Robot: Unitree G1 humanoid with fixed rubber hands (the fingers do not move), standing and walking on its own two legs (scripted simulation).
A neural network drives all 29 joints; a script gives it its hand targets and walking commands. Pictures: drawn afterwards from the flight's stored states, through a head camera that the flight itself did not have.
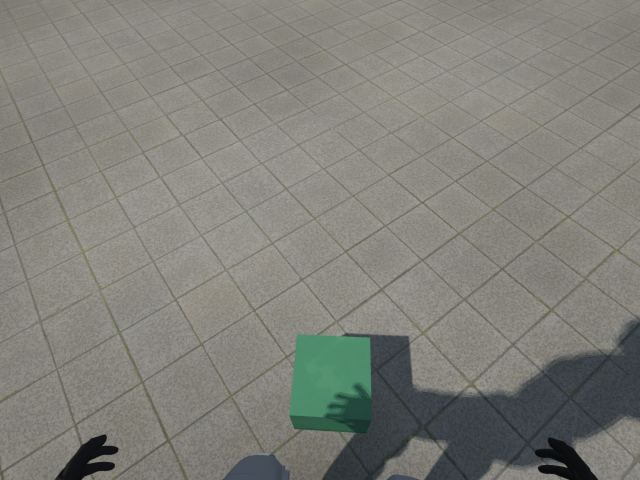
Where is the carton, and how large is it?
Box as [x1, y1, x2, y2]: [289, 334, 371, 432]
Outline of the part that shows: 297,334 289,413 294,428 365,432 371,420 369,338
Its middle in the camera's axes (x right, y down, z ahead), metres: +0.04 +0.41 +1.09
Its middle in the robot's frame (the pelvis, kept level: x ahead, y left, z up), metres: +0.41 +0.00 -0.66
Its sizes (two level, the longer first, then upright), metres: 0.211 0.203 0.178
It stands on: the floor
